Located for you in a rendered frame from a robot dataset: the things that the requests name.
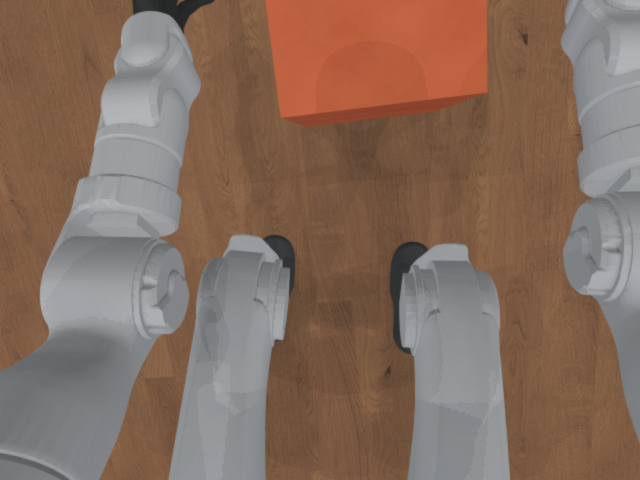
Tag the carton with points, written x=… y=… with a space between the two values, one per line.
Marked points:
x=338 y=61

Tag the right robot shin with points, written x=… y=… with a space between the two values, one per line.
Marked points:
x=459 y=252

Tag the robot left hand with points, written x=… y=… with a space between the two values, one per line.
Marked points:
x=180 y=13

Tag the robot left upper arm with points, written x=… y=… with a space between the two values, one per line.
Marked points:
x=105 y=300

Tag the robot right forearm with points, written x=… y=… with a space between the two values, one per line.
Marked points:
x=602 y=40

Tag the robot shin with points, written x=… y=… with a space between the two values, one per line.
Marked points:
x=238 y=242
x=459 y=252

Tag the left robot shin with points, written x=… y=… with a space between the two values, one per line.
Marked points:
x=238 y=242

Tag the robot right upper arm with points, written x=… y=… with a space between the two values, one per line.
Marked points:
x=602 y=258

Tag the robot left forearm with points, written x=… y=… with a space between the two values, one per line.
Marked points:
x=139 y=146

